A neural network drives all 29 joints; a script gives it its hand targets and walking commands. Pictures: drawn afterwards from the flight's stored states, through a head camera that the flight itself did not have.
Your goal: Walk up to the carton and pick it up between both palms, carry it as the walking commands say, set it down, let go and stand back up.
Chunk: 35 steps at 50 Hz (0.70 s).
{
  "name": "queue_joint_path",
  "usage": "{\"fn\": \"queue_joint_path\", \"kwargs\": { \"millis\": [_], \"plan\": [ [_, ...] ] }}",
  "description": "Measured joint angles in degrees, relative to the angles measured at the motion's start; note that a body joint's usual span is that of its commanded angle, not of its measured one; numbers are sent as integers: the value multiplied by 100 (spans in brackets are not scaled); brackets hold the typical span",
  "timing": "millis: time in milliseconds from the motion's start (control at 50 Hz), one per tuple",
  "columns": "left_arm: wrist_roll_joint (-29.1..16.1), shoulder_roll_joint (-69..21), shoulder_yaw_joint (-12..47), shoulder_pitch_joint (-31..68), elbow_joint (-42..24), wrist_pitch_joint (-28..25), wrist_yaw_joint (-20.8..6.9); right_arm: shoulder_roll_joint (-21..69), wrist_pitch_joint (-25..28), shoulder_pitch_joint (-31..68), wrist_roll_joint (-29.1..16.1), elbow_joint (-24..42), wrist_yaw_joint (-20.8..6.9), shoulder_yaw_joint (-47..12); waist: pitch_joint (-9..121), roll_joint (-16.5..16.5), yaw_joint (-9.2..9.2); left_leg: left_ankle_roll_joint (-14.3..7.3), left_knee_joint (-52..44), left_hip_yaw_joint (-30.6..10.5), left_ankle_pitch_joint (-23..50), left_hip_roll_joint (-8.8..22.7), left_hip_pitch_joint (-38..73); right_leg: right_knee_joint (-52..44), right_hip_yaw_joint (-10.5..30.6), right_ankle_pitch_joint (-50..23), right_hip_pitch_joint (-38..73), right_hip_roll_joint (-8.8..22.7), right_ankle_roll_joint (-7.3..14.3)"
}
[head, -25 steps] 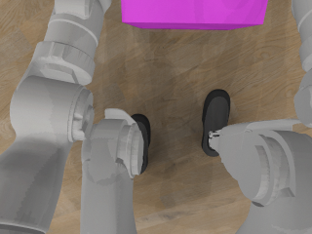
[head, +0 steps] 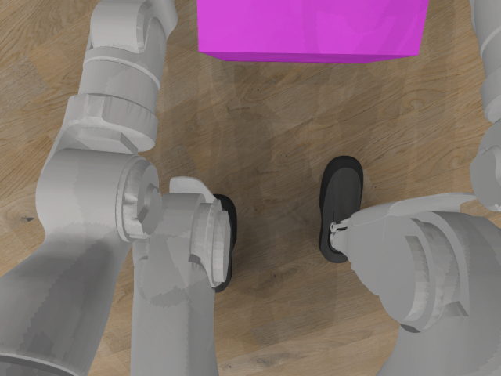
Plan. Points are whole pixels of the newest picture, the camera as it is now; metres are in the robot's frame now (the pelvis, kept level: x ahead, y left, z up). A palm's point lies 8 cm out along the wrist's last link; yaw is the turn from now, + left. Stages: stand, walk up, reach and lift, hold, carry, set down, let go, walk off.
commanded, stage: reach and lift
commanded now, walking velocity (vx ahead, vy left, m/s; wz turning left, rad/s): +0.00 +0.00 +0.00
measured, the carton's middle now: out of the picture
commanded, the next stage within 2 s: none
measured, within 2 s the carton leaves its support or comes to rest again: leaves its support in 0.16 s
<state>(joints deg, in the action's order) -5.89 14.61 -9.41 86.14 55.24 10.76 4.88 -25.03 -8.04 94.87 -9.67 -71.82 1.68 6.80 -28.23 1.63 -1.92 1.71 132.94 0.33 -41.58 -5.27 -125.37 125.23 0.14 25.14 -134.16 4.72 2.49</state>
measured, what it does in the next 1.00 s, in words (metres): rises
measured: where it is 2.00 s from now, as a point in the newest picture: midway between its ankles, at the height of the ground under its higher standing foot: (275, 242)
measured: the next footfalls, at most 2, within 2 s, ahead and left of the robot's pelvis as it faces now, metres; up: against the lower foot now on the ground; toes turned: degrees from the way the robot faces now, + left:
none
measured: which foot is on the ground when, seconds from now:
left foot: down 0.00-1.00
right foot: down 0.00-1.00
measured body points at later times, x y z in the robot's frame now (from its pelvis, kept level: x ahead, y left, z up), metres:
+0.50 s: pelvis -0.01 +0.00 +0.02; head +0.36 -0.05 +0.25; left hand +0.57 +0.09 -0.13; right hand +0.56 -0.22 -0.15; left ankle +0.08 +0.12 -0.32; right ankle +0.14 -0.12 -0.32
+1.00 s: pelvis -0.02 -0.01 +0.06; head +0.36 -0.06 +0.29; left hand +0.56 +0.09 -0.09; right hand +0.56 -0.21 -0.10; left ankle +0.08 +0.12 -0.32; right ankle +0.14 -0.13 -0.32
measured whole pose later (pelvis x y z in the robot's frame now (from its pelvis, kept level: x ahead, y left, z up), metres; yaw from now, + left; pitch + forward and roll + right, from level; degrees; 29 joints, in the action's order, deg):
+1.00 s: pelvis -0.02 -0.01 +0.06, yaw +1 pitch +30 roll +4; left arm -1.1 10.3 -17.7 83.0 40.9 19.2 11.7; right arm -16.9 -18.7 90.5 -1.0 -50.6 12.9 12.8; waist -30.0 3.1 -3.1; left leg 2.4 121.7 1.1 -38.4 -4.7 -113.9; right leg 116.0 2.7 23.5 -123.0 0.8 1.0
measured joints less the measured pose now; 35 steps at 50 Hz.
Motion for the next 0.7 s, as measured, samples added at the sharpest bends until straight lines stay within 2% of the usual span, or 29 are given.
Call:
{"fn": "queue_joint_path", "kwargs": {
  "millis": [100,160,300,400,460,480,600,700],
  "plan": [
    [-189,-8,241,56,-100,105,109,-94,-85,53,-125,82,183,-172,-183,42,-8,14,-14,-10,18,-53,137,15,38,31,160,-31,-45],
    [-133,-77,264,56,-97,104,178,-134,-128,0,-229,204,230,-185,-177,71,18,37,-42,-35,50,-78,154,-5,42,25,194,-52,-71],
    [-285,-30,272,-60,-353,313,351,46,-240,-93,-129,437,448,-99,-176,142,-93,46,-157,-35,141,-106,282,-101,86,-23,355,-104,-117],
    [-16,-120,-65,118,-197,330,359,157,-336,-131,79,621,590,129,-167,197,-78,13,-297,10,183,-45,417,-239,126,-83,468,-179,-138],
    [8,-147,-144,72,-403,438,357,267,-410,-216,115,839,918,124,-172,196,-81,9,-385,49,186,-5,526,-306,166,-106,539,-233,-146],
    [24,-163,-195,71,-420,453,380,280,-446,-228,113,893,949,97,-174,199,-70,8,-413,56,182,14,565,-333,172,-114,566,-255,-150],
    [152,-238,-448,40,-704,574,520,365,-682,-188,300,1234,1045,105,-179,253,-98,9,-613,102,215,45,742,-483,235,-142,706,-330,-168],
    [550,-330,-878,111,-656,632,335,476,-854,-69,634,1280,1046,325,-162,171,-98,21,-751,104,208,107,878,-615,233,-162,806,-398,-152]
  ]
}}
